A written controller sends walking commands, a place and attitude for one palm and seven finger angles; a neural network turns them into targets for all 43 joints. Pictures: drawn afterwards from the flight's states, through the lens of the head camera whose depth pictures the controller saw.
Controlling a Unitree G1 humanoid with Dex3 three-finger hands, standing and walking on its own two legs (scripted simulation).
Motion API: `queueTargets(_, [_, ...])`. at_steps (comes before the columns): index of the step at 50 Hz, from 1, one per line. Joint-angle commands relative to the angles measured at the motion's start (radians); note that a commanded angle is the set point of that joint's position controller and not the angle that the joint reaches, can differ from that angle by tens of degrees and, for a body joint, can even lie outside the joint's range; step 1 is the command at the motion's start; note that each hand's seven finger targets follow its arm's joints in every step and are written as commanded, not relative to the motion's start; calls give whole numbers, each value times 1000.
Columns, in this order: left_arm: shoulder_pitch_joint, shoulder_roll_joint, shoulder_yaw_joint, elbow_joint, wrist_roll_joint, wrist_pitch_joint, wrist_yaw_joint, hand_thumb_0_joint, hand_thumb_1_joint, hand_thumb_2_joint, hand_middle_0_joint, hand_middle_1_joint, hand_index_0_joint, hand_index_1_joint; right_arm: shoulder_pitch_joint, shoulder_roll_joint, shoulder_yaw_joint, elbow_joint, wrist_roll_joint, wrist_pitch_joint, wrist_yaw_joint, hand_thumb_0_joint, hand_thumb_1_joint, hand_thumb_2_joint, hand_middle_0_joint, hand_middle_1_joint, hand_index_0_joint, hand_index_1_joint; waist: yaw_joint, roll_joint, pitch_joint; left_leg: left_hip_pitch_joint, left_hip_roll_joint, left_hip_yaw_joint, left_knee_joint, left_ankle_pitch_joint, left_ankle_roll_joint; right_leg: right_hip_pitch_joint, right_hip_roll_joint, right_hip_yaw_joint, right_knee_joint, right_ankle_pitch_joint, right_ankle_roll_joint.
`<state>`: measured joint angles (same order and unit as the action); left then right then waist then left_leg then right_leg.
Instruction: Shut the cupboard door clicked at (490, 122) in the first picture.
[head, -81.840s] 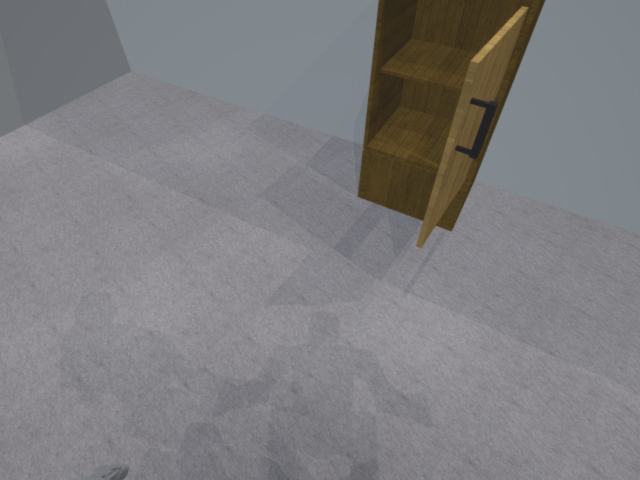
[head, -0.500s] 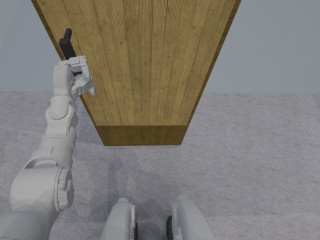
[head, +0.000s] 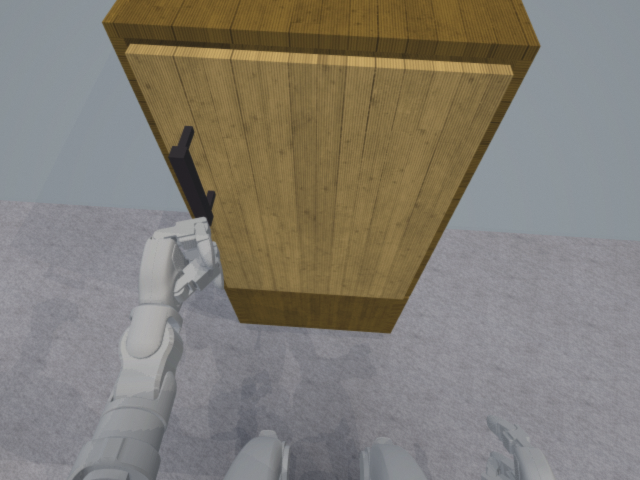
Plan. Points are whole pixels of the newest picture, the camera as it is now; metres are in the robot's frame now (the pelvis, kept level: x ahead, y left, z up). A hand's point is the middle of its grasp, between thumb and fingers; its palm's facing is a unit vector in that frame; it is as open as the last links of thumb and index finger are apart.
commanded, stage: draw the hand back to the body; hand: left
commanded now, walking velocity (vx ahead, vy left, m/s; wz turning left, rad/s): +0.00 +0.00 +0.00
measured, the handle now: (197, 179) +0.49 +0.20 +0.04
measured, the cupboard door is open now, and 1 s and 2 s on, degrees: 0 0 0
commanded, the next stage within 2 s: step back with the hand held close in 1.62 s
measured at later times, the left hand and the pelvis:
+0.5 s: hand (153, 280) +0.30 +0.18 +0.12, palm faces +0.04 -1.00 -0.04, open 3.1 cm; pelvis +0.01 -0.01 +0.04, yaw +1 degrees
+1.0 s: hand out of the picture +0.24 +0.26 +0.20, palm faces +0.36 -0.87 -0.33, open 4.3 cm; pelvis +0.02 +0.01 +0.08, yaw +1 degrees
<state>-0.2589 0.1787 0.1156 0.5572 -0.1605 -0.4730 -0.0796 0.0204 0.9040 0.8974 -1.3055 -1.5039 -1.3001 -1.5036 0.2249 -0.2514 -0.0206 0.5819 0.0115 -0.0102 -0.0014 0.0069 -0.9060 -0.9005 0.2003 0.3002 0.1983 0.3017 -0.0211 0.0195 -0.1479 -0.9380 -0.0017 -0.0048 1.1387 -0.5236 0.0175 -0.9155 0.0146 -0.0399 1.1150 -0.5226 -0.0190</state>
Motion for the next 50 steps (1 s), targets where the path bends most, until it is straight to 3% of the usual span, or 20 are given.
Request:
queueTargets(1, [-302,78,-14,-265,-2,-66,-6,0,900,900,-1300,-1500,-1300,-1500,65,-126,-52,-88,1,-32,-12,0,-900,-900,200,300,200,300,-43,25,-395,304,12,-29,-103,451,-6,170,-2,16,-103,468,-3])
queueTargets(2, [-294,75,-16,-250,-1,-58,-4,0,900,900,-1300,-1500,-1300,-1500,63,-126,-51,-85,2,-30,-12,0,-900,-900,200,300,200,300,-44,11,-385,298,10,-30,-104,446,-5,173,-2,13,-106,466,-3])
queueTargets(3, [-259,120,23,-292,-3,-55,-2,0,900,900,-1300,-1500,-1300,-1500,63,-132,-54,-98,4,-29,-13,0,-900,-900,200,300,200,300,-24,8,-416,313,10,-31,-110,460,-3,205,1,18,-109,478,-5])
queueTargets(4, [-227,133,33,-343,-7,-49,-1,0,900,900,-1300,-1500,-1300,-1500,49,-128,-51,-115,7,-26,-13,0,-900,-900,200,300,200,300,-7,29,-453,336,7,-23,-125,476,-3,249,-2,22,-116,500,-5])
queueTargets(6, [-157,151,46,-422,-18,-24,-1,0,900,900,-1300,-1500,-1300,-1500,33,-118,-42,-142,13,-22,-13,0,-900,-900,200,300,200,300,14,45,-463,361,5,-19,-155,510,-3,320,-1,21,-133,535,-6])
queueTargets(9, [-50,164,63,-440,-32,35,-5,0,900,900,-1300,-1500,-1300,-1500,23,-109,-29,-163,23,-12,-20,0,-900,-900,200,300,200,300,12,-22,-378,323,2,-8,-200,462,6,383,3,23,-183,535,0])
queueTargets(13, [15,168,73,-491,-62,79,-24,0,900,900,-1300,-1500,-1300,-1500,6,-113,-20,-186,31,-17,-32,0,-900,-900,200,300,200,300,3,-56,-281,320,-4,-3,-256,369,13,428,4,26,-253,471,4])
queueTargets(17, [46,175,73,-519,-91,98,-66,0,900,900,-1300,-1500,-1300,-1500,-13,-116,-10,-189,38,-38,-43,0,-900,-900,200,300,200,300,-8,-50,-207,328,-11,1,-294,296,15,444,-5,40,-318,399,8])
queueTargets(22, [102,214,105,-623,-122,120,-109,0,900,900,-1300,-1500,-1300,-1500,-30,-116,-4,-201,46,-73,-53,0,-900,-900,200,300,200,300,10,14,-216,407,-13,-5,-339,325,14,495,-4,34,-346,415,2])
queueTargets(27, [211,248,151,-686,-151,173,-129,0,900,900,-1163,-1350,-1163,-1350,-44,-117,4,-218,54,-102,-59,0,-900,-900,200,300,200,300,23,-13,-157,430,-16,-6,-383,305,14,528,-6,37,-396,388,6])
queueTargets(28, [239,386,162,-704,2,234,-10,0,900,900,-1135,-1320,-1135,-1320,-65,-103,-12,-208,48,-72,-79,0,-900,-900,200,300,200,300,55,-37,-169,446,-13,-2,-419,309,17,571,-49,103,-466,374,5])
queueTargets(29, [260,278,94,-761,15,272,42,0,900,900,-1107,-1290,-1107,-1290,-89,-80,2,-230,47,-65,-87,0,-900,-900,200,300,200,300,32,-23,-106,467,-14,5,-447,299,19,561,-52,95,-497,348,13])
queueTargets(31, [309,291,99,-817,48,324,111,0,900,900,-1053,-1230,-1053,-1230,-88,-83,6,-219,44,-60,-98,0,-900,-900,200,300,200,300,34,7,-79,528,-6,0,-487,316,22,583,-41,64,-522,353,10])
queueTargets(33, [343,312,121,-852,60,357,148,0,900,900,-997,-1170,-997,-1170,-93,-87,10,-207,39,-59,-107,0,-900,-900,200,300,200,300,37,-29,-78,565,-4,-4,-521,345,25,634,-37,52,-551,380,10])
queueTargets(38, [384,314,133,-927,82,397,187,0,900,900,-860,-1020,-860,-1020,-125,-82,23,-184,33,-76,-110,0,-900,-900,200,300,200,300,42,35,-9,676,5,-15,-616,378,22,675,-27,29,-618,380,2])
queueTargets(42, [414,293,133,-981,90,410,196,0,900,900,-750,-900,-750,-900,-136,-76,32,-169,26,-96,-101,0,-900,-900,200,300,200,300,45,61,24,742,11,-30,-677,403,15,706,-22,15,-654,388,1])
queueTargets(43, [437,312,159,-979,89,414,197,0,900,900,-723,-870,-723,-870,-136,-83,29,-159,22,-104,-100,0,-900,-900,200,300,200,300,52,46,33,745,12,-32,-688,412,15,715,-18,13,-670,398,2])
queueTargets(45, [448,294,155,-1001,89,416,196,0,900,900,-668,-810,-668,-810,-142,-78,34,-157,20,-109,-95,0,-900,-900,200,300,200,300,52,36,44,761,14,-36,-711,431,12,742,-21,8,-676,407,2])
queueTargets(48, [486,335,216,-1027,90,420,197,0,900,900,-585,-720,-585,-720,-147,-83,30,-147,15,-116,-90,0,-900,-900,200,300,200,300,66,25,48,776,15,-33,-729,466,11,771,-16,8,-698,435,3])
queueTargets(50, [491,319,211,-1070,91,418,196,0,900,900,-530,-660,-530,-660,-153,-74,33,-147,16,-121,-84,0,-900,-900,200,300,200,300,64,54,49,796,17,-31,-739,487,8,785,-21,7,-700,447,2])
